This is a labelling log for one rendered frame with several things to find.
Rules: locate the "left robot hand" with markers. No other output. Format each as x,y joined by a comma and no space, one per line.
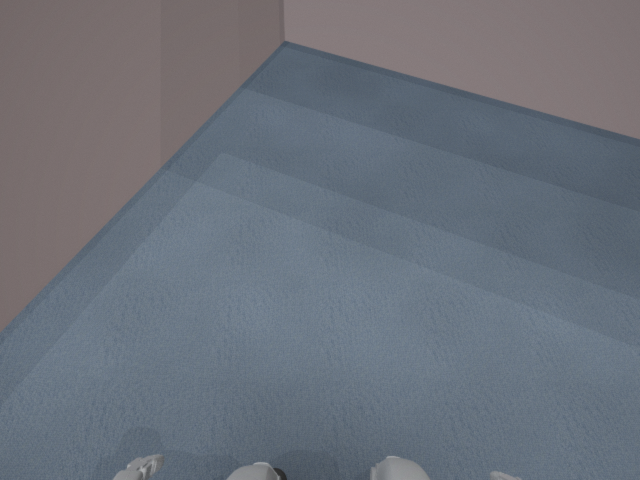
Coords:
141,468

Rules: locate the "right robot thigh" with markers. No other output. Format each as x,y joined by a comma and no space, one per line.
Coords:
397,469

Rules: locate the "robot left shin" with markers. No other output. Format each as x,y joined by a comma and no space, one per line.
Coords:
265,464

